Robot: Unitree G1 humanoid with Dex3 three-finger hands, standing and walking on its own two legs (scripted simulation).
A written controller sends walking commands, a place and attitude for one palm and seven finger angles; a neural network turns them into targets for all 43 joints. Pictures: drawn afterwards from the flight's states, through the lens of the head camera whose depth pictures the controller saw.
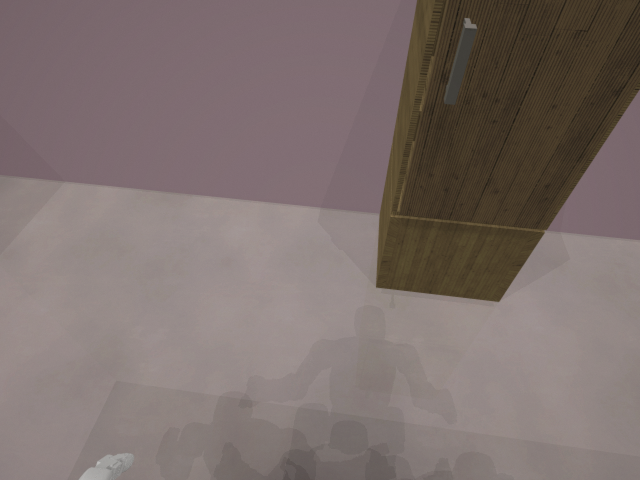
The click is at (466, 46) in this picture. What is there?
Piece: cupboard door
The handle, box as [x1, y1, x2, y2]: [444, 18, 476, 104]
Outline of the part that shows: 469,18 464,18 462,32 448,84 446,86 446,92 444,96 445,103 454,104 476,31 475,24 471,24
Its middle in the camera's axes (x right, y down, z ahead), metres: +0.28 -0.36 +0.79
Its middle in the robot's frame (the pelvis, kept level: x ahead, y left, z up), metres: +0.86 -0.24 +0.13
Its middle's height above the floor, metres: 0.90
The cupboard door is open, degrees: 0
